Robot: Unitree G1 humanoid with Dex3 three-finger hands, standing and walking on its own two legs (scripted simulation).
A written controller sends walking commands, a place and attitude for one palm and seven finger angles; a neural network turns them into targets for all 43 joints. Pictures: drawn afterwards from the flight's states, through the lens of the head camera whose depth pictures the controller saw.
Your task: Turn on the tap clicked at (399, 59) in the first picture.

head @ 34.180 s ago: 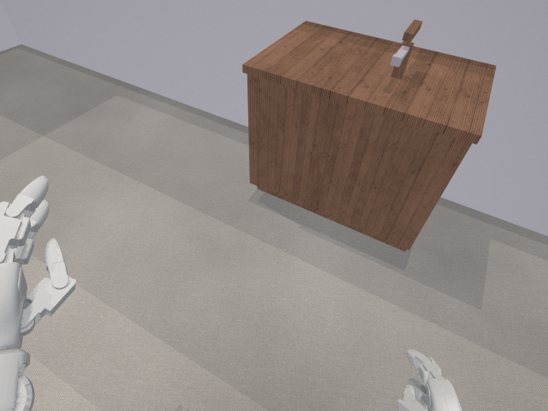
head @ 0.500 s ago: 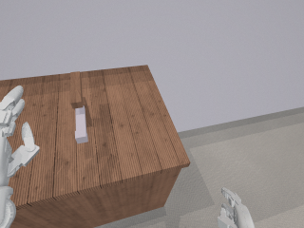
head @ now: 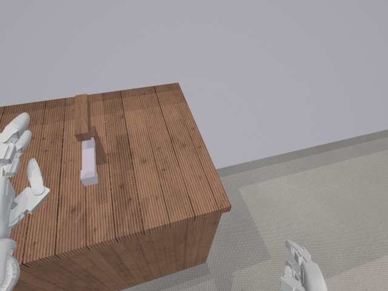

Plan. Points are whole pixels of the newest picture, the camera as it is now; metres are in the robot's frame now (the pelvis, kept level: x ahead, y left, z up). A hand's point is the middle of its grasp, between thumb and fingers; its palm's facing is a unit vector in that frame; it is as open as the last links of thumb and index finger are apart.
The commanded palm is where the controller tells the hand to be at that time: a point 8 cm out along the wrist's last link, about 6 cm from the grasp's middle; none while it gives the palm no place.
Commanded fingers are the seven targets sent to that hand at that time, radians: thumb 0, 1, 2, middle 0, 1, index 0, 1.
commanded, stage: shuffle to correct the standing spot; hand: left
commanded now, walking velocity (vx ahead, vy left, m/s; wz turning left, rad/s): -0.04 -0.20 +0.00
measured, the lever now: (89, 176) +0.33 +0.26 +0.03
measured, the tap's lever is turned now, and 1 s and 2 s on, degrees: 0 0 0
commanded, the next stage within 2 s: come to a stop and stand still in 0.64 s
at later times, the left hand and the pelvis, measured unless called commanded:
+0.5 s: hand (88, 195) +0.22 +0.18 +0.16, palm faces +0.32 -0.86 -0.40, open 7.4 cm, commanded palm +0.16 +0.23 +0.17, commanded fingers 0.00 0.90 0.90 -0.20 -0.30 -0.20 -0.30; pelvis +0.00 -0.05 -0.01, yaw +0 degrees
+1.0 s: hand (36, 176) +0.22 +0.24 +0.20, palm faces +0.44 -0.75 -0.49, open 7.4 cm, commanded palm +0.14 +0.23 +0.17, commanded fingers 0.00 0.90 0.90 -0.20 -0.30 -0.20 -0.30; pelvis -0.02 -0.05 -0.01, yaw +0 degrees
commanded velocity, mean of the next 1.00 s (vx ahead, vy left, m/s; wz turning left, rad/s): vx -0.09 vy -0.13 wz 0.00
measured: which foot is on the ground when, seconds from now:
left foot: down 0.00-1.00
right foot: down 0.00-1.00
